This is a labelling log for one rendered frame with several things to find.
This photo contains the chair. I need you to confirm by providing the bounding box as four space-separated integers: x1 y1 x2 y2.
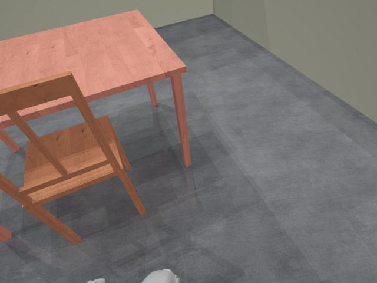
0 71 146 245

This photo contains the table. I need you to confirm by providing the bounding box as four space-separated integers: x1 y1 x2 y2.
0 10 191 241

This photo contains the left robot thigh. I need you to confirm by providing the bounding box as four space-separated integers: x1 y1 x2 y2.
142 270 180 283

